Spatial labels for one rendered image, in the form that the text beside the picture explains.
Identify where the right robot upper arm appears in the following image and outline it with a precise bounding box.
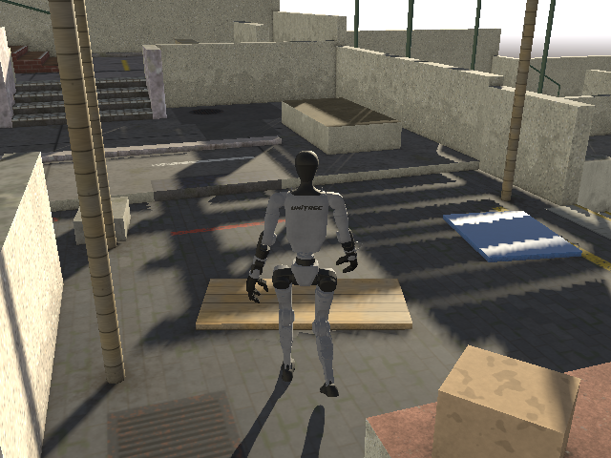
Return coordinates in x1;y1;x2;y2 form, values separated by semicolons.
327;192;351;243

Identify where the robot left thigh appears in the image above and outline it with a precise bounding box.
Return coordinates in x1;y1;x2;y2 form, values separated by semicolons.
272;265;295;326

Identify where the robot right forearm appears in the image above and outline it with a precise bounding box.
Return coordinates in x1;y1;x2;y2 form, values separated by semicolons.
341;228;357;260

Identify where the robot right hand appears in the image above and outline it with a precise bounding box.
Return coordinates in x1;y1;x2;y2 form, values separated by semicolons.
336;256;358;273

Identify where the robot left forearm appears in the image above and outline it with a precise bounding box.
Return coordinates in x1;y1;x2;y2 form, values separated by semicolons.
249;231;270;279

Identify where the humanoid robot torso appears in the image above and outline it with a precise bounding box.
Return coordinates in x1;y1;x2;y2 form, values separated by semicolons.
284;187;328;286

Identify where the robot left hand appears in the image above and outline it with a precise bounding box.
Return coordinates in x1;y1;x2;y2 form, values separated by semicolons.
246;276;268;303

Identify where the left robot upper arm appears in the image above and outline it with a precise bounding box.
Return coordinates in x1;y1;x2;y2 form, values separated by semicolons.
261;192;287;246

